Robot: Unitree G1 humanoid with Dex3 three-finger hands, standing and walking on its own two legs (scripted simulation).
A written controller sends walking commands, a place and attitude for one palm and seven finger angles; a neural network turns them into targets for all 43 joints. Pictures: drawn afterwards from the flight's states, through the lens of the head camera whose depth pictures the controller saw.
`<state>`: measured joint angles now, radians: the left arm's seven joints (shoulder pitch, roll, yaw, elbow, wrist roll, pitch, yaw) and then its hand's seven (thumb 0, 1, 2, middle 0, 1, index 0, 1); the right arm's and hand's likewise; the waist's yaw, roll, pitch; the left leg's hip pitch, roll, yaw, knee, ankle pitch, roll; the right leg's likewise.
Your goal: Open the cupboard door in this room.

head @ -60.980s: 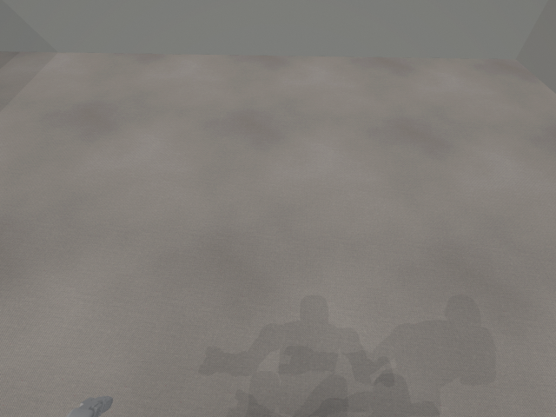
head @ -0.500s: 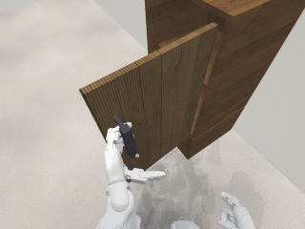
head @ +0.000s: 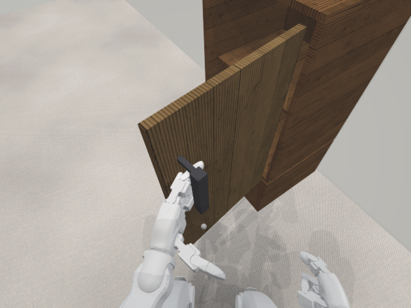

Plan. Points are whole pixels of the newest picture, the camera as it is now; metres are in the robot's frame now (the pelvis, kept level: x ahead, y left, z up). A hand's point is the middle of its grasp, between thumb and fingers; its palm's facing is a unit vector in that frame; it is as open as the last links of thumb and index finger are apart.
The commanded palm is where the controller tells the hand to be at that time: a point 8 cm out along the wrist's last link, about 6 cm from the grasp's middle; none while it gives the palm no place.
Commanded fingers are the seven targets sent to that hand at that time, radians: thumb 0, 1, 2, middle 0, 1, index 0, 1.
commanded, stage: slide the hand sideways off the handle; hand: left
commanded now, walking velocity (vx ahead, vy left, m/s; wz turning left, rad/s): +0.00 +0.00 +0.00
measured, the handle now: (193, 186) +0.34 +0.04 +0.05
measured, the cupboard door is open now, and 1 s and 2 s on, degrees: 99 99 99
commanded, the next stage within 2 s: draw the hand back to the body in 0.96 s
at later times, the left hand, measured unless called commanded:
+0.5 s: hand (187, 239) +0.24 +0.04 +0.05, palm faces -0.11 -0.99 +0.05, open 16.0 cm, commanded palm +0.21 +0.11 +0.04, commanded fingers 0.00 -0.50 0.30 -0.15 -0.30 -0.15 -0.30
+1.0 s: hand (154, 261) +0.20 +0.10 +0.04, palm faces -0.06 -1.00 +0.01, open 16.3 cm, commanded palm +0.18 +0.15 +0.04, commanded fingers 0.00 -0.50 0.30 -0.15 -0.30 -0.15 -0.30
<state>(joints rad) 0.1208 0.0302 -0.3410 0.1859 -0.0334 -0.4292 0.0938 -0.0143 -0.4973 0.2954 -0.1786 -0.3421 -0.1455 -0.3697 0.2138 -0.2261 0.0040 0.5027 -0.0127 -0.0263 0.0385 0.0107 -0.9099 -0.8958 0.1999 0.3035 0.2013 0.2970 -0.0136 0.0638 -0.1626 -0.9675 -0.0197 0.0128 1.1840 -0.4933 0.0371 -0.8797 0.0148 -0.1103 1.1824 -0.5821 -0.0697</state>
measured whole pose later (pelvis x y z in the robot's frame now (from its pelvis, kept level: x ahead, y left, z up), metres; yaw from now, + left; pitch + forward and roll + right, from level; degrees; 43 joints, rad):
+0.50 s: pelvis +0.01 +0.01 +0.00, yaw -1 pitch +16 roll -1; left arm 0.34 0.02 -0.33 0.00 0.03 -0.41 0.15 -0.01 -0.50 0.30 -0.17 -0.31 -0.21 -0.33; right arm 0.23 -0.20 0.03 0.41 -0.01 0.02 0.04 0.01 -0.91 -0.90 0.20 0.30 0.20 0.30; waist 0.00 0.04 -0.17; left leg -0.96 -0.01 0.04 1.19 -0.52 0.05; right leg -0.88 0.02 -0.08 1.19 -0.59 -0.06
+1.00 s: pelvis +0.01 -0.01 -0.01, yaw -1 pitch +18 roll -1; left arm 0.58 0.12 -0.14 -0.16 -0.11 -0.48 -0.07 -0.01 -0.50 0.30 -0.15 -0.30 -0.16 -0.31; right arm 0.22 -0.22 0.00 0.41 0.00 -0.01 0.00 0.01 -0.91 -0.90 0.20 0.30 0.20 0.30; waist 0.01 0.04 -0.19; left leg -1.02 0.00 0.00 1.26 -0.55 0.02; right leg -0.93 0.03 -0.12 1.24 -0.63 -0.08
